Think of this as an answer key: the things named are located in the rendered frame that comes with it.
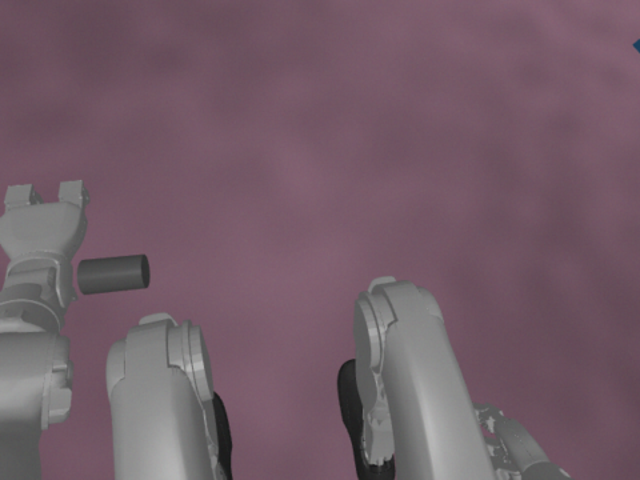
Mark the left robot arm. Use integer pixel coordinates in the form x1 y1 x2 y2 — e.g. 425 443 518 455
0 252 74 480

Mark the right robot foot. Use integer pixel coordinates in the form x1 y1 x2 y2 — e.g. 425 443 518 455
337 359 395 480

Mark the right robot arm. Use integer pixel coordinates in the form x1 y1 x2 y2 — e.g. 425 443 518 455
521 462 575 480

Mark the left robot foot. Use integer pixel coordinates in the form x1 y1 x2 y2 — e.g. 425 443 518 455
212 392 233 480

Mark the left robot hand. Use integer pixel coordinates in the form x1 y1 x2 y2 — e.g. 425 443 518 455
0 180 90 302

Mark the right robot hand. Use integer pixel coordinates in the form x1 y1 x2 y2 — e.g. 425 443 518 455
472 402 550 480

